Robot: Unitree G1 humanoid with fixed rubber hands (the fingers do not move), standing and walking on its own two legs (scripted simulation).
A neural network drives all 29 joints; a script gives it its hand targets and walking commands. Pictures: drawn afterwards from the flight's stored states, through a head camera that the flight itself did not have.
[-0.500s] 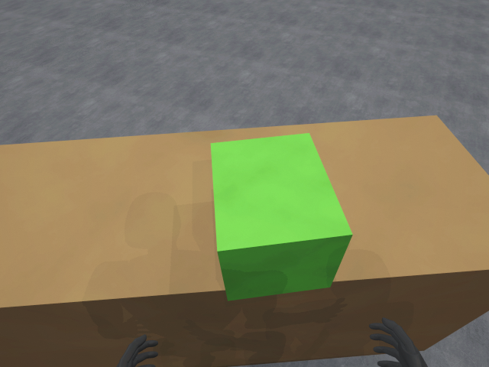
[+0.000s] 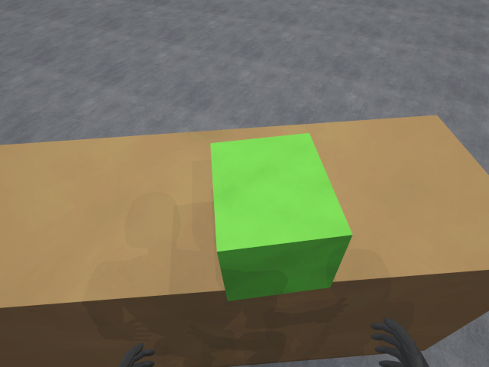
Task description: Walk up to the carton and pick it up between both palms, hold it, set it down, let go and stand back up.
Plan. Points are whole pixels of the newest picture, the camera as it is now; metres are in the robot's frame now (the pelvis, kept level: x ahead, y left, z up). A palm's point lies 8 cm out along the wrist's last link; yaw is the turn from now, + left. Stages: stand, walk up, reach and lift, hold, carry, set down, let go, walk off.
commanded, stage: stand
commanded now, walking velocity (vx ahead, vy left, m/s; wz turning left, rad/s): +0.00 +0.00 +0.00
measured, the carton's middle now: (269, 214) +0.40 -0.02 +0.01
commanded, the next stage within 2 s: walk up in 0.56 s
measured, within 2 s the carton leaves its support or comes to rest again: neither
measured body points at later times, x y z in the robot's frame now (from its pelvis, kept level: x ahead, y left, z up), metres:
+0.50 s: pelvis +0.00 +0.00 +0.00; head +0.01 +0.00 +0.45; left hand +0.12 +0.25 -0.12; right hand +0.15 -0.24 -0.10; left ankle -0.01 +0.12 -0.71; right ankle +0.00 -0.12 -0.71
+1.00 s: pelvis -0.01 +0.00 +0.00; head +0.00 +0.00 +0.45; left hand +0.11 +0.25 -0.12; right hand +0.13 -0.25 -0.11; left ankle -0.01 +0.12 -0.71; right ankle +0.00 -0.12 -0.71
